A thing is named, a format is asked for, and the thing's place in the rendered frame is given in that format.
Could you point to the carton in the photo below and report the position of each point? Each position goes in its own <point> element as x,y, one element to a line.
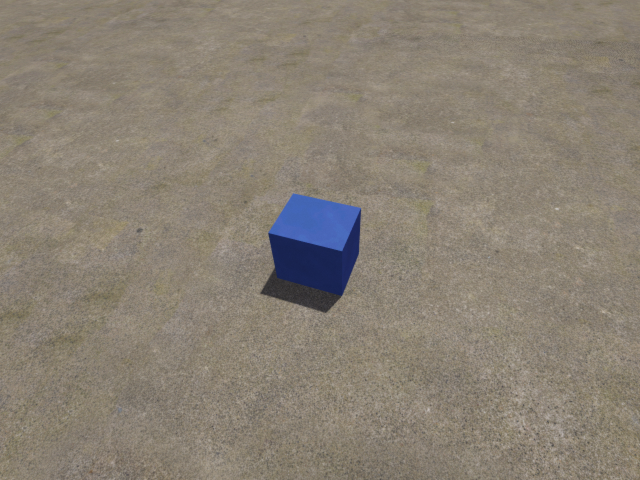
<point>315,243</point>

